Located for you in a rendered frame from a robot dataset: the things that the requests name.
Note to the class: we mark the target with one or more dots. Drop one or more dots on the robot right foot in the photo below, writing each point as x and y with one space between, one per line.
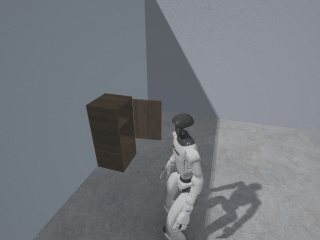
164 228

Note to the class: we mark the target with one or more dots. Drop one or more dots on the robot left thigh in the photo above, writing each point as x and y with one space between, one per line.
175 210

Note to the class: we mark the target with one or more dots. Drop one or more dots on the right robot hand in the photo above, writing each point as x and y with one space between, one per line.
166 170

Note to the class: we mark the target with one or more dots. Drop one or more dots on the left robot forearm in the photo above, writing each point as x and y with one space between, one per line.
192 196

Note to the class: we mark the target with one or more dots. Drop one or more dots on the robot left upper arm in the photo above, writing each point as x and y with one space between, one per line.
193 158

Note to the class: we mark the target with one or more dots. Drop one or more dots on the cupboard door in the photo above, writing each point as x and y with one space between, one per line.
147 119

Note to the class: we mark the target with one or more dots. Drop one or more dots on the left robot hand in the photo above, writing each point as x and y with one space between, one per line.
183 220

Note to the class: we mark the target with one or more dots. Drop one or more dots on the right robot forearm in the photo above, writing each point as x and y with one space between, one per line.
171 162

